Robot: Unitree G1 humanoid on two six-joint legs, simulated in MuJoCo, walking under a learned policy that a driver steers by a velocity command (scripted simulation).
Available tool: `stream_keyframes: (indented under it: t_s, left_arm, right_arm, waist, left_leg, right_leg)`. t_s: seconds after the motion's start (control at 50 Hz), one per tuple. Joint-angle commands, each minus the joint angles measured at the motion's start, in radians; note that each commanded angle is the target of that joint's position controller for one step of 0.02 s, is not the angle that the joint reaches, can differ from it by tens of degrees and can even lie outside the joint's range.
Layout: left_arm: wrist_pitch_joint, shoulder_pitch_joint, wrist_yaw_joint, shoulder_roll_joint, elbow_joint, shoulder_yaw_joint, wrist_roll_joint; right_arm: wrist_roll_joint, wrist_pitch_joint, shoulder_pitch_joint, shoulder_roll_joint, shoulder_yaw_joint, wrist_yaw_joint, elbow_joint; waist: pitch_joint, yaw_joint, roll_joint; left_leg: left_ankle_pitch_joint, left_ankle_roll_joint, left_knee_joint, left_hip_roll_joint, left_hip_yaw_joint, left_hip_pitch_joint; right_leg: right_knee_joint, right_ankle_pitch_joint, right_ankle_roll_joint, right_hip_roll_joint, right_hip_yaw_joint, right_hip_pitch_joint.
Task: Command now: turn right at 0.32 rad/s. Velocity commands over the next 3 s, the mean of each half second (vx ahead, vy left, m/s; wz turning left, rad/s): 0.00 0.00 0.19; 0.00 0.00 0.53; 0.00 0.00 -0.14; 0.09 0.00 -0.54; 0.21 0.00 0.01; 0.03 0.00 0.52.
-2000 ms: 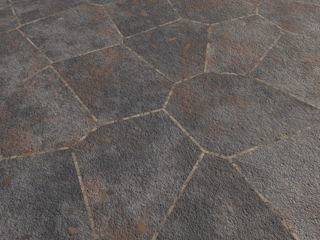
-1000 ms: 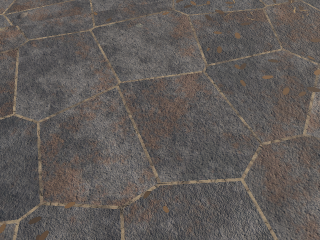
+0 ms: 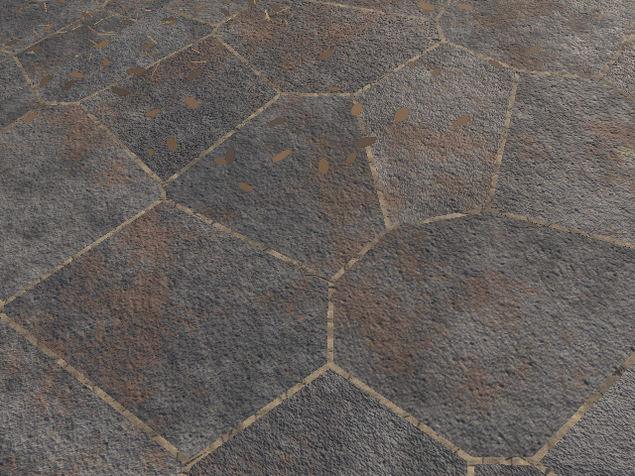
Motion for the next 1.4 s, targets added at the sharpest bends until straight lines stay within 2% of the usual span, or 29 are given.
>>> stream_keyframes:
  t_s: [0.02,0.1,0.14,0.2,0.24,0.26,0.3,0.38,0.46,0.48,0.5,0.52,0.56,0.6,0.68,0.78,0.86,0.9,0.92,0.94,0.96,1.0,1.02,1.12,1.2,1.3,1.32,1.36,1.4]
  left_arm:
    - [-0.020,-0.061,0.017,0.111,-0.062,0.021,0.007]
    - [-0.026,-0.063,0.016,0.056,-0.019,-0.003,0.024]
    - [-0.027,-0.047,0.007,0.084,0.010,0.002,0.033]
    - [-0.022,-0.076,0.006,0.124,0.031,0.012,0.011]
    - [-0.026,-0.028,0.015,0.124,0.052,0.017,0.008]
    - [-0.030,0.004,0.019,0.122,0.043,0.022,0.022]
    - [-0.025,-0.058,0.032,0.092,0.028,0.021,0.025]
    - [-0.013,-0.076,0.028,0.037,0.006,0.025,0.010]
    - [-0.036,0.019,0.004,0.053,0.043,0.040,0.000]
    - [-0.033,0.034,0.005,0.121,0.042,0.058,0.012]
    - [-0.027,0.020,0.001,0.187,0.037,0.072,0.024]
    - [-0.038,0.016,0.001,0.147,0.013,0.057,0.037]
    - [-0.051,-0.054,0.009,0.106,0.001,0.041,0.025]
    - [-0.054,-0.066,0.023,0.109,0.004,0.040,0.010]
    - [-0.033,0.010,0.043,0.129,0.027,0.049,0.015]
    - [-0.021,-0.008,0.027,0.187,0.031,0.069,0.005]
    - [-0.026,-0.030,0.009,0.198,0.040,0.075,-0.026]
    - [-0.031,0.022,0.006,0.152,0.072,0.064,-0.033]
    - [-0.033,0.017,0.004,0.099,0.049,0.046,0.012]
    - [-0.032,-0.035,0.013,0.082,-0.002,0.033,0.035]
    - [-0.025,-0.086,0.019,0.134,0.004,0.049,0.016]
    - [-0.014,-0.064,0.028,0.137,0.034,0.054,-0.002]
    - [-0.009,-0.051,0.034,0.148,0.044,0.058,0.009]
    - [-0.004,0.012,0.019,0.063,0.097,0.023,-0.003]
    - [0.000,-0.044,0.011,0.096,0.077,0.018,-0.011]
    - [-0.009,0.001,0.008,0.107,0.075,0.019,-0.011]
    - [-0.012,0.001,0.007,0.123,0.069,0.021,-0.006]
    - [-0.014,0.017,0.013,0.207,0.073,0.048,-0.015]
    - [-0.020,0.063,0.015,0.185,0.066,0.045,-0.002]
  right_arm:
    - [0.006,-0.010,0.028,-0.068,-0.016,0.001,-0.044]
    - [0.007,-0.007,0.007,-0.003,0.020,0.019,-0.033]
    - [0.013,-0.006,-0.002,-0.033,0.017,0.024,-0.040]
    - [0.017,-0.010,0.023,-0.066,0.011,0.023,-0.043]
    - [0.003,-0.017,0.025,-0.109,0.006,0.020,-0.060]
    - [0.008,-0.019,0.021,-0.161,-0.007,0.017,-0.064]
    - [0.023,-0.019,0.033,-0.136,-0.011,0.019,-0.063]
    - [0.010,-0.030,0.033,-0.125,-0.011,0.010,-0.084]
    - [0.044,-0.002,-0.049,-0.123,-0.019,-0.001,-0.116]
    - [0.038,0.007,-0.038,-0.082,-0.010,-0.004,-0.133]
    - [0.030,0.010,-0.005,-0.062,-0.004,-0.005,-0.147]
    - [0.012,0.007,0.017,-0.114,-0.022,-0.005,-0.143]
    - [0.027,0.015,0.062,-0.132,-0.044,0.003,-0.100]
    - [0.030,0.024,0.040,-0.091,-0.033,0.003,-0.097]
    - [0.036,0.028,-0.046,-0.045,-0.011,0.022,-0.151]
    - [0.030,0.035,-0.069,-0.045,-0.003,0.044,-0.191]
    - [0.033,0.051,-0.033,-0.057,-0.016,0.058,-0.202]
    - [0.025,0.051,0.059,-0.102,-0.040,0.050,-0.177]
    - [0.024,0.044,0.119,-0.212,-0.070,0.031,-0.185]
    - [-0.010,0.020,0.095,-0.260,-0.067,0.033,-0.208]
    - [-0.016,-0.005,0.101,-0.191,-0.049,0.042,-0.201]
    - [0.002,-0.025,0.002,-0.128,-0.025,0.035,-0.184]
    - [0.014,-0.025,-0.037,-0.102,-0.013,0.030,-0.184]
    - [-0.014,-0.036,-0.071,-0.002,0.033,0.017,-0.147]
    - [-0.025,-0.033,-0.033,-0.063,0.021,0.022,-0.095]
    - [0.009,-0.013,-0.034,-0.106,0.003,0.007,-0.070]
    - [0.012,-0.012,-0.007,-0.099,0.000,0.002,-0.061]
    - [-0.016,-0.021,-0.003,-0.057,0.002,-0.008,-0.092]
    - [-0.011,-0.018,-0.126,-0.016,0.007,-0.012,-0.127]
  waist:
    - [-0.165,-0.019,-0.177]
    - [-0.145,0.011,-0.190]
    - [-0.108,0.029,-0.195]
    - [-0.053,0.001,-0.166]
    - [-0.058,0.008,-0.085]
    - [-0.070,0.052,0.020]
    - [-0.083,0.021,0.127]
    - [-0.106,0.002,0.203]
    - [-0.152,0.046,0.112]
    - [-0.151,0.024,-0.030]
    - [-0.096,-0.002,-0.289]
    - [-0.105,0.013,-0.282]
    - [-0.075,-0.033,-0.130]
    - [-0.058,-0.017,-0.133]
    - [-0.097,0.040,-0.165]
    - [-0.109,0.049,-0.194]
    - [-0.114,0.016,-0.205]
    - [-0.143,-0.020,-0.117]
    - [-0.164,-0.024,0.123]
    - [-0.195,-0.029,0.245]
    - [-0.223,-0.079,0.110]
    - [-0.142,-0.014,0.060]
    - [-0.126,0.003,0.067]
    - [-0.164,0.026,0.079]
    - [-0.095,-0.022,0.099]
    - [-0.062,0.010,0.055]
    - [-0.071,0.009,0.023]
    - [-0.124,-0.034,-0.228]
    - [-0.109,0.047,-0.313]
  left_leg:
    - [0.097,-0.020,0.021,0.008,-0.029,-0.021]
    - [0.136,-0.019,-0.301,0.045,-0.019,0.148]
    - [0.105,-0.009,-0.378,0.036,-0.003,0.203]
    - [0.182,0.026,-0.543,0.010,0.025,0.241]
    - [0.485,0.063,-0.619,0.048,-0.047,0.283]
    - [0.619,0.102,-0.581,0.083,-0.104,0.282]
    - [0.494,0.190,-0.662,0.133,-0.240,0.230]
    - [0.510,0.286,-0.716,0.214,-0.421,0.324]
    - [0.468,0.193,-0.614,0.124,-0.347,0.275]
    - [0.319,0.133,-0.481,0.044,-0.257,0.148]
    - [-0.010,0.069,-0.318,-0.097,-0.095,-0.025]
    - [-0.205,0.032,-0.069,-0.061,-0.110,-0.060]
    - [-0.112,0.014,0.098,-0.035,-0.143,-0.087]
    - [0.000,-0.010,0.089,-0.021,-0.126,-0.130]
    - [0.052,-0.047,-0.067,-0.001,-0.047,-0.111]
    - [0.040,-0.020,-0.277,0.016,0.036,0.048]
    - [0.127,0.044,-0.497,-0.007,0.087,0.171]
    - [0.361,0.113,-0.704,-0.035,0.056,0.394]
    - [0.734,0.199,-0.720,0.166,-0.237,0.599]
    - [0.882,0.428,-0.715,0.387,-0.520,0.573]
    - [0.780,0.455,-0.747,0.364,-0.454,0.530]
    - [0.603,0.334,-0.755,0.235,-0.284,0.440]
    - [0.620,0.307,-0.755,0.209,-0.248,0.410]
    - [0.613,0.277,-0.763,0.141,-0.101,0.362]
    - [0.417,0.302,-0.785,0.185,-0.146,0.330]
    - [0.495,0.280,-0.700,0.214,-0.164,0.368]
    - [0.464,0.240,-0.663,0.187,-0.136,0.371]
    - [0.306,0.123,-0.489,0.010,0.050,0.282]
    - [-0.036,0.061,-0.266,-0.106,0.048,0.078]
  right_leg:
    - [-0.140,0.470,-0.177,-0.224,0.178,0.153]
    - [-0.154,0.314,-0.160,-0.206,0.122,0.117]
    - [-0.165,0.214,-0.176,-0.228,0.149,0.084]
    - [-0.130,0.148,-0.160,-0.235,0.170,0.061]
    - [-0.065,0.110,-0.089,-0.186,0.134,0.072]
    - [-0.016,0.050,-0.046,-0.107,0.064,0.057]
    - [0.107,0.001,0.026,-0.010,-0.070,0.058]
    - [0.233,-0.242,0.028,0.034,-0.023,-0.090]
    - [-0.061,0.007,0.022,-0.007,-0.004,0.081]
    - [-0.126,0.075,-0.020,-0.137,0.121,0.173]
    - [-0.202,0.204,-0.141,-0.312,0.340,0.184]
    - [-0.203,0.334,-0.254,-0.435,0.430,0.166]
    - [-0.175,0.353,-0.215,-0.360,0.268,0.154]
    - [-0.167,0.408,-0.178,-0.308,0.152,0.191]
    - [-0.170,0.446,-0.195,-0.305,0.050,0.288]
    - [-0.165,0.443,-0.193,-0.339,-0.030,0.238]
    - [-0.082,0.434,-0.141,-0.355,-0.077,0.221]
    - [0.092,0.297,-0.031,-0.289,-0.170,0.102]
    - [0.378,-0.066,0.067,-0.185,-0.242,-0.167]
    - [0.605,-0.477,0.128,-0.053,-0.136,-0.372]
    - [0.721,-0.461,0.129,-0.073,-0.016,-0.375]
    - [0.682,-0.291,0.112,-0.103,0.011,-0.361]
    - [0.657,-0.222,0.119,-0.102,0.008,-0.343]
    - [0.413,-0.071,0.142,-0.112,-0.004,-0.127]
    - [0.233,-0.132,0.128,-0.104,-0.028,-0.046]
    - [0.054,-0.016,0.078,-0.075,-0.063,-0.028]
    - [0.000,0.133,0.055,-0.086,-0.033,0.002]
    - [-0.001,0.439,-0.059,-0.197,0.162,0.070]
    - [-0.129,0.426,-0.218,-0.329,0.407,0.157]
Next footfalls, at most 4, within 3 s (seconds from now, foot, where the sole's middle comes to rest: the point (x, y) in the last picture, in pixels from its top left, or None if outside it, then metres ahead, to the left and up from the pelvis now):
0.24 left None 0.05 0.14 -0.78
0.90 left None -0.02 0.15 -0.78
1.32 right None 0.07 -0.06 -0.78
1.64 left None -0.01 0.18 -0.78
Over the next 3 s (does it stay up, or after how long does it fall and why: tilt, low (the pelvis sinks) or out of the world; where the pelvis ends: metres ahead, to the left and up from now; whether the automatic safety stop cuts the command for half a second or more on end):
stays up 0.16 0.02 0.00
